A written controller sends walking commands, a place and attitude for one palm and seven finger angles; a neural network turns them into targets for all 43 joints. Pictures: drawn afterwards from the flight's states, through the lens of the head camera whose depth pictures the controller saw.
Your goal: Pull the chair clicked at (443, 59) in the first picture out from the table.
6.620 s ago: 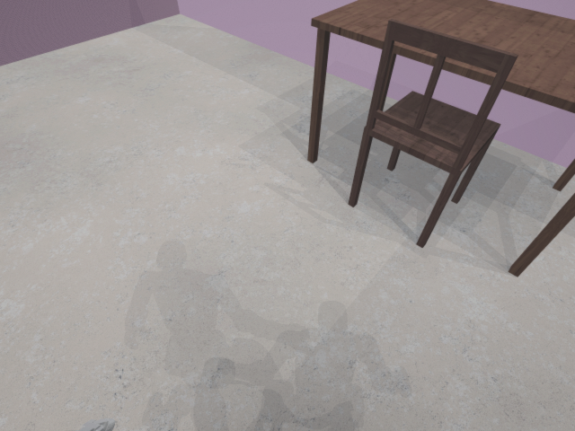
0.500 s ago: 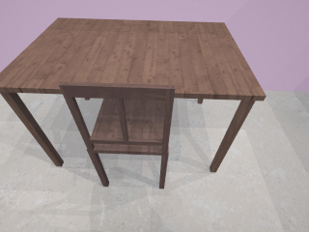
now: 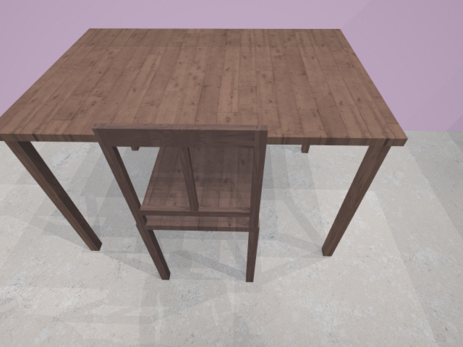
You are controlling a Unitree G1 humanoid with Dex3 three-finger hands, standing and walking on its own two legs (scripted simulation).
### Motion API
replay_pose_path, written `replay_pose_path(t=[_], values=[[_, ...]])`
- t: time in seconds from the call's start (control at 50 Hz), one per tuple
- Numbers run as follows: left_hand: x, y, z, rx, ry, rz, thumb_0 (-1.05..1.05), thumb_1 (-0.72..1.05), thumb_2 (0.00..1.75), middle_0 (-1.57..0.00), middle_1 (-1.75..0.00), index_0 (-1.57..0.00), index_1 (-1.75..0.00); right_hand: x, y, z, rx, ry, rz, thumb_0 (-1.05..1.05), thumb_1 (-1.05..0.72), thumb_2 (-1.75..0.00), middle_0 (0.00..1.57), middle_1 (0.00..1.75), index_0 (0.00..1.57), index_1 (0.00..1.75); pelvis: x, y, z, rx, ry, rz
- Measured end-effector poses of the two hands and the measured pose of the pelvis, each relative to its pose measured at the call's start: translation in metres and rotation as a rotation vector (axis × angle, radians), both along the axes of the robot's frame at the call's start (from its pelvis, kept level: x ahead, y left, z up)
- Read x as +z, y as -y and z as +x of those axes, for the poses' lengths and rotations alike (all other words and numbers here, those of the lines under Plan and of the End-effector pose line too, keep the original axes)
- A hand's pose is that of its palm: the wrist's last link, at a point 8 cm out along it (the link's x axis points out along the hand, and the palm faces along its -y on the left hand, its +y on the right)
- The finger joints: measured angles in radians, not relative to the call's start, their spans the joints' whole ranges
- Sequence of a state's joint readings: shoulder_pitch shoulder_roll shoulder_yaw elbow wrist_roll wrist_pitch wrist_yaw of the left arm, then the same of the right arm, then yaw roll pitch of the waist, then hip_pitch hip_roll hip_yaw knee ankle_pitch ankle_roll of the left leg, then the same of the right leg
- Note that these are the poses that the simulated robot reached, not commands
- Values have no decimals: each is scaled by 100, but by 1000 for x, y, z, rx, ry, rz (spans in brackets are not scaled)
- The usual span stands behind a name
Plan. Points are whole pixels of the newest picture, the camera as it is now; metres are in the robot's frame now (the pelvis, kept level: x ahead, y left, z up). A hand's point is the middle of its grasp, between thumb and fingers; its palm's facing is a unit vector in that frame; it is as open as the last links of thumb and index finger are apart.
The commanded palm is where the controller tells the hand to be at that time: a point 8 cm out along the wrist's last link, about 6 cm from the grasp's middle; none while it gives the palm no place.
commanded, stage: look again from close up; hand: left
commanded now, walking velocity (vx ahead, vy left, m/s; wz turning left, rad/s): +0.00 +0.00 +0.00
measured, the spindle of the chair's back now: (189, 180) +0.55 +0.15 -0.10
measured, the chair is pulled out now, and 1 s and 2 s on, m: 0.00 0.00 0.00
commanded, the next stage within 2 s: shuffle to correct the standing spot in 0.66 s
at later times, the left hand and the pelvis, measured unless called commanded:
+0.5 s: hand out of the picture +0.01 +0.18 -0.17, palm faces +0.01 -0.98 -0.18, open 7.3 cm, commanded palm none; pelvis +0.01 +0.01 +0.00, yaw -1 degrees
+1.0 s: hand out of the picture +0.01 +0.17 -0.18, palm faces +0.01 -0.99 -0.16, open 7.4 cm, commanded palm none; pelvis +0.04 +0.00 +0.00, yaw -1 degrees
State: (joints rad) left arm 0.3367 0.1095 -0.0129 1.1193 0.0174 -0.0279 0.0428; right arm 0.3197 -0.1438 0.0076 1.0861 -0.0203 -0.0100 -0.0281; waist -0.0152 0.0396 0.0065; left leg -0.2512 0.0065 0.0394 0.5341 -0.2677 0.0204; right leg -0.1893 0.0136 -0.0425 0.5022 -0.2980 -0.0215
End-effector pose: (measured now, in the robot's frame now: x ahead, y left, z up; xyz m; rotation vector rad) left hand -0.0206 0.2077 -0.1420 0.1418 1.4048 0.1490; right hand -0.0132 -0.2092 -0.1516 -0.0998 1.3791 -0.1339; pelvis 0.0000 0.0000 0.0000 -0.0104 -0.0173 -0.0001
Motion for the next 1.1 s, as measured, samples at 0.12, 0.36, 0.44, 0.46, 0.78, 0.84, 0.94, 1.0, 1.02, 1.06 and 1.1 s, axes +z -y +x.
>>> replay_pose_path(t=[0.12, 0.36, 0.44, 0.46, 0.78, 0.84, 0.94, 1.0, 1.02, 1.06, 1.1], values=[[3, -15, 25, -9, 61, 21, 1, 91, 90, -20, -30, -20, -30, 1, -2, 12, 12, 28, -8, 2, -93, -90, 20, 30, 20, 30, 0, -6, 6, -7, 3, 13], [1, -21, 37, -23, 51, 10, 1, 91, 90, -20, -30, -20, -30, 8, -1, 21, 19, 11, -31, 1, -92, -90, 20, 30, 20, 30, 3, -10, 12, -16, 0, 19], [0, -19, 33, -20, 30, -1, 1, 91, 90, -20, -30, -20, -30, 9, -1, 23, 20, 3, -36, 1, -91, -90, 20, 30, 20, 30, 3, -10, 13, -16, -1, 19], [0, -18, 31, -19, 24, -3, 1, 91, 90, -20, -30, -20, -30, 9, -1, 23, 21, 1, -36, 1, -91, -90, 20, 30, 20, 30, 3, -11, 13, -16, -1, 19], [-2, -11, 20, -8, -24, -25, 1, 91, 90, -20, -30, -20, -30, 12, 2, 32, 24, -12, -49, 1, -92, -90, 20, 30, 20, 30, 5, -10, 19, -16, -4, 18], [-3, -11, 20, -8, -25, -26, 1, 91, 90, -20, -30, -20, -30, 12, 2, 33, 24, -13, -49, 1, -92, -90, 20, 30, 20, 30, 4, -9, 21, -16, -3, 18], [-7, -11, 22, -7, -42, -29, 1, 91, 90, -20, -30, -20, -30, 8, 2, 34, 10, -25, -38, 1, -91, -90, 20, 30, 20, 30, 1, -6, 30, -18, -8, 25], [-7, -8, 26, -5, -54, -23, 1, 91, 90, -20, -30, -20, -30, 5, 4, 35, -2, -37, -28, 1, -91, -90, 20, 30, 20, 30, -1, -1, 39, -19, -16, 32], [-7, -7, 28, -4, -57, -20, 1, 91, 90, -20, -30, -20, -30, 4, 5, 35, -5, -42, -25, 1, -91, -90, 20, 30, 20, 30, -2, 1, 42, -19, -19, 33], [-6, -4, 32, 2, -61, -13, 1, 91, 90, -20, -30, -20, -30, 1, 9, 37, -9, -53, -18, 1, -91, -90, 20, 30, 20, 30, -4, 5, 48, -19, -25, 32], [-5, 1, 36, 11, -60, -6, 1, 91, 90, -20, -30, -20, -30, -3, 13, 41, -9, -62, -15, 1, -91, -90, 20, 30, 20, 30, -6, 10, 55, -15, -30, 26]])
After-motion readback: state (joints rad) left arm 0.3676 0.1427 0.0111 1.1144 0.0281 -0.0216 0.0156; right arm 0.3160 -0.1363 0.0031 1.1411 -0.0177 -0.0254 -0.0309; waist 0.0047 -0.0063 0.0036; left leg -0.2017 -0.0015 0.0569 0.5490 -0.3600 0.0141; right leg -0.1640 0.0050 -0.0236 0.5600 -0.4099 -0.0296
